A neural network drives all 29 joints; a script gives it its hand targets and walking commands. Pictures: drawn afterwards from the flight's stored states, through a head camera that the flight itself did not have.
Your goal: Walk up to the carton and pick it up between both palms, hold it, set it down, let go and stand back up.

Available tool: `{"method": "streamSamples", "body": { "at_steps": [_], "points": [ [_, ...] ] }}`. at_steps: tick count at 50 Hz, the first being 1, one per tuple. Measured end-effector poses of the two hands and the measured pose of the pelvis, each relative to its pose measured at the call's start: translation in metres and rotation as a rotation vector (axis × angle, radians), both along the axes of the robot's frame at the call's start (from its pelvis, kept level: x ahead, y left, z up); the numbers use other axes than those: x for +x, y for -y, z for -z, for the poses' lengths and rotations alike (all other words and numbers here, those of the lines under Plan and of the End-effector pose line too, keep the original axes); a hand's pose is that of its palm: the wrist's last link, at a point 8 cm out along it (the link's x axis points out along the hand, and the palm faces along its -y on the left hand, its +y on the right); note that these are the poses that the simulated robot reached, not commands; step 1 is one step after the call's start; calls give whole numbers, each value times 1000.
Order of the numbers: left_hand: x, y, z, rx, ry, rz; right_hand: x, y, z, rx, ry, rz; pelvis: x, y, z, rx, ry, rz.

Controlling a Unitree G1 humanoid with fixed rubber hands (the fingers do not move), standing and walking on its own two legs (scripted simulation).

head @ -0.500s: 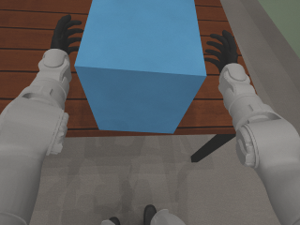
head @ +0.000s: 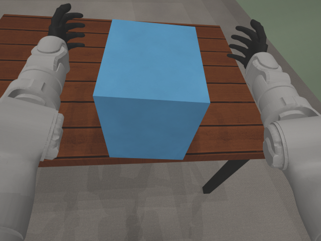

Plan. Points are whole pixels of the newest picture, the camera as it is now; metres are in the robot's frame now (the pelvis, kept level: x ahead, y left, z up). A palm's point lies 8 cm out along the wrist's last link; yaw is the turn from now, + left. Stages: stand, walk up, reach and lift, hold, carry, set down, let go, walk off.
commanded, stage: set down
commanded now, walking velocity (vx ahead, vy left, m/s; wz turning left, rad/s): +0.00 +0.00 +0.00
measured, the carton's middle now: (150, 95) +0.51 -0.03 +0.03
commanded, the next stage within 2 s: none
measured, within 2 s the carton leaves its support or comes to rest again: neither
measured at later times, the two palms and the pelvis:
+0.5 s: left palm (59, 39) +0.51 +0.17 +0.21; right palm (256, 57) +0.45 -0.25 +0.21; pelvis +0.00 +0.00 +0.01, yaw -1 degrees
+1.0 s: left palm (58, 82) +0.45 +0.18 +0.15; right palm (246, 97) +0.39 -0.23 +0.14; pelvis -0.01 +0.00 +0.01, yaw -1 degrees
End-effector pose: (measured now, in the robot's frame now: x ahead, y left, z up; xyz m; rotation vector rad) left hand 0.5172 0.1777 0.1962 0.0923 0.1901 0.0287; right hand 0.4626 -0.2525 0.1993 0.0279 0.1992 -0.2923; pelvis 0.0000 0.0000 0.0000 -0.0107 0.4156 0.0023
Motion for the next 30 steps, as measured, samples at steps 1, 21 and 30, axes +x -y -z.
{"method": "streamSamples", "body": {
  "at_steps": [1, 21, 30],
  "points": [
    [0, 1, -3, -5, -5, 3, -1, 2, -3, 1, -5, 4, 0, 0, -1, 0, 8, 1],
    [-6, 6, -18, -36, -39, 15, -5, 0, -12, 4, -28, -16, 3, 0, -10, 1, 98, 15],
    [-24, 6, -4, -24, -40, 25, -24, -6, 5, 8, -30, -27, 0, 3, -12, 5, 158, 15]
  ]
}}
